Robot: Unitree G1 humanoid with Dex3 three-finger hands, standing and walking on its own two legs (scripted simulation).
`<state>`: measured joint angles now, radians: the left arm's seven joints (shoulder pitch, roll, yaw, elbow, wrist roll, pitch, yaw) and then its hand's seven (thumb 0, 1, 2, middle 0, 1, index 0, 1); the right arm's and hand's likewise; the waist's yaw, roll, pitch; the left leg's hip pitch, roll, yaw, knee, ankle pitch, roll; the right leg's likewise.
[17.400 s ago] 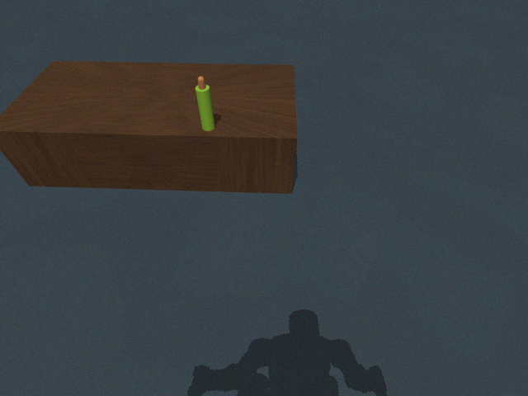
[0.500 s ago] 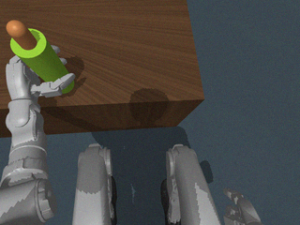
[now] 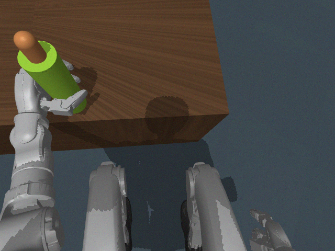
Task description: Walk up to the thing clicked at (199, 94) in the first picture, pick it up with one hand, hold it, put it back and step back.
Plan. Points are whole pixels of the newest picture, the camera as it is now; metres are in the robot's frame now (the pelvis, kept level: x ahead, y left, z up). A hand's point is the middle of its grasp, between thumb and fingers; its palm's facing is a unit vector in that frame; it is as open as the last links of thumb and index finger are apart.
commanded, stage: settle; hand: left
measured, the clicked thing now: (55, 78) +0.45 +0.23 +0.03
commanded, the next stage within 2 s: lift in 0.82 s
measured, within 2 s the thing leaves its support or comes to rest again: leaves its support in 0.08 s
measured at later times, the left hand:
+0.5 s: hand (37, 59) +0.47 +0.25 +0.07, palm faces +0.16 -0.99 -0.03, open 8.2 cm
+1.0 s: hand (28, 52) +0.47 +0.25 +0.10, palm faces +0.16 -0.99 -0.03, open 8.3 cm
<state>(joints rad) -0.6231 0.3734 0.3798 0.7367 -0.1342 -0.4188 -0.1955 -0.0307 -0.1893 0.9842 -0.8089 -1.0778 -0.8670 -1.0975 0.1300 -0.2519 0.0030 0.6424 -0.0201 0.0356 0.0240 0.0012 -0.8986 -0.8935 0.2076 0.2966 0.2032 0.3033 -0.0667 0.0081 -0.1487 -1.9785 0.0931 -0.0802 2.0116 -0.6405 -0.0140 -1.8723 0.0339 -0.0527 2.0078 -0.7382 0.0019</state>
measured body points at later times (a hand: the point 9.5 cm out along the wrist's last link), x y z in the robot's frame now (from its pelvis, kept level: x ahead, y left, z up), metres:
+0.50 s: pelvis +0.02 +0.01 +0.07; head +0.21 +0.04 +0.48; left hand +0.46 +0.30 +0.07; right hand +0.12 -0.26 -0.06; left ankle +0.09 +0.14 -0.42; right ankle +0.07 -0.12 -0.42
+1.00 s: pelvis +0.02 +0.01 +0.10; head +0.20 +0.04 +0.51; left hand +0.45 +0.30 +0.10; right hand +0.12 -0.25 -0.03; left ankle +0.09 +0.14 -0.42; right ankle +0.07 -0.12 -0.42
